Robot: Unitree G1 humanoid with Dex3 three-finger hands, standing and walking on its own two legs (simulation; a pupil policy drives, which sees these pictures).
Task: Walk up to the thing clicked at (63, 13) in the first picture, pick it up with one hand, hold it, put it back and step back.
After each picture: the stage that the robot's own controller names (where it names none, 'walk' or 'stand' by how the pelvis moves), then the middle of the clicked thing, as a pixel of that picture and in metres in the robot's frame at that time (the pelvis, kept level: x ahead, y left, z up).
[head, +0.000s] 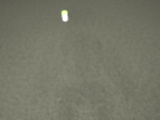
stand; (64, 16) +1.95 +0.23 -0.72
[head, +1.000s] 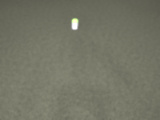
walk; (74, 24) +1.81 +0.11 -0.69
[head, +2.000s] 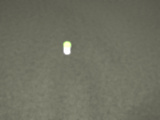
walk; (67, 48) +1.24 +0.11 -0.70
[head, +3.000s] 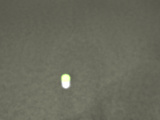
walk; (65, 81) +0.78 +0.13 -0.70
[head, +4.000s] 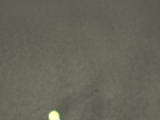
walk; (54, 118) +0.47 +0.20 -0.71
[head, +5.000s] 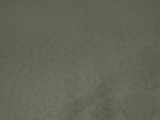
stand; out of the picture +0.36 +0.19 -0.71
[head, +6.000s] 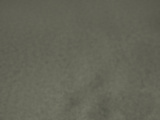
stand; out of the picture +0.33 +0.20 -0.72
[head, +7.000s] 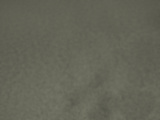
stand; out of the picture +0.32 +0.20 -0.72
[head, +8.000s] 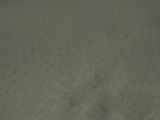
stand; out of the picture +0.32 +0.20 -0.73
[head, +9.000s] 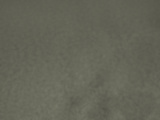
stand; out of the picture +0.32 +0.19 -0.73
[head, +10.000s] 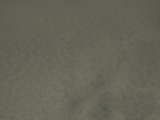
stand; out of the picture +0.33 +0.19 -0.73
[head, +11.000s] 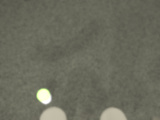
go down; (44, 96) +0.37 +0.21 -0.52
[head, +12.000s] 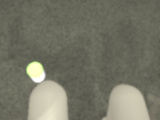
go down; (36, 72) +0.41 +0.24 -0.32
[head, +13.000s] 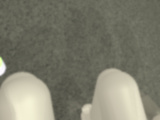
close in; out of the picture +0.38 +0.28 -0.24
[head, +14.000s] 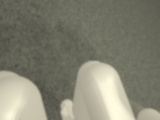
close; out of the picture +0.38 +0.29 -0.21
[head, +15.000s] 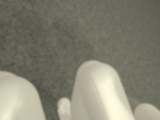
close; out of the picture +0.37 +0.30 -0.22
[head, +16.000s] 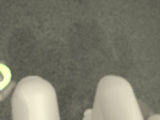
lift; out of the picture +0.31 +0.28 -0.11
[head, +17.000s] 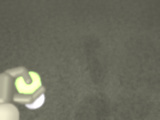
lift; (31, 91) +0.32 +0.18 +0.02
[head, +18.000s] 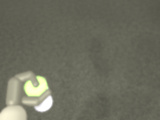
hold; (39, 94) +0.32 +0.17 -0.01
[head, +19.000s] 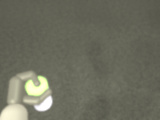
hold; (39, 94) +0.32 +0.17 -0.01
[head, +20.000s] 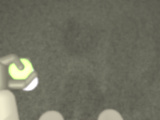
crouch; (24, 75) +0.38 +0.20 -0.07
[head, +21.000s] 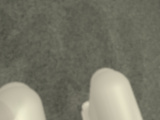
lower; out of the picture +0.42 +0.29 -0.16
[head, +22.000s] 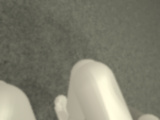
lower; out of the picture +0.40 +0.32 -0.22
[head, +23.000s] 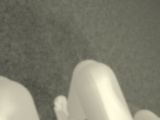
lower; out of the picture +0.39 +0.32 -0.22
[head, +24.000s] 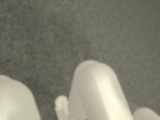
lower; out of the picture +0.39 +0.32 -0.23
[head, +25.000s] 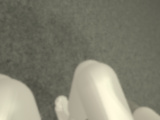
lower; out of the picture +0.39 +0.32 -0.22
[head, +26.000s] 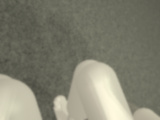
withdraw; out of the picture +0.38 +0.30 -0.22
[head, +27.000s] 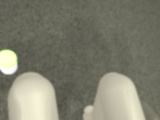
stand; (7, 63) +0.40 +0.27 -0.27
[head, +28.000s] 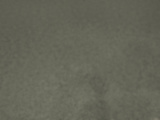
stand; out of the picture +0.35 +0.19 -0.64
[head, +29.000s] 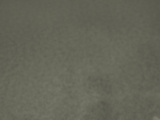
stand; out of the picture +0.36 +0.21 -0.67
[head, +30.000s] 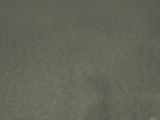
stand; out of the picture +0.37 +0.20 -0.67
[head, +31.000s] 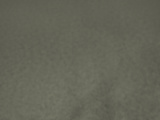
stand; out of the picture +0.38 +0.19 -0.72
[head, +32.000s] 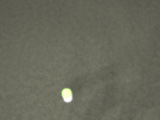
walk; (67, 95) +0.49 +0.15 -0.69
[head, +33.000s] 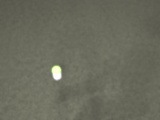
walk; (56, 73) +0.74 +0.19 -0.71
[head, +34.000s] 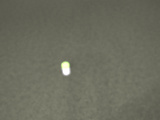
stand; (65, 68) +0.98 +0.21 -0.70
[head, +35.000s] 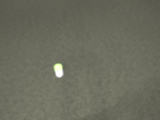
stand; (58, 70) +0.97 +0.24 -0.72
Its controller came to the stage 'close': yes
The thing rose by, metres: 0.69
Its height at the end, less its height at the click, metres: +0.00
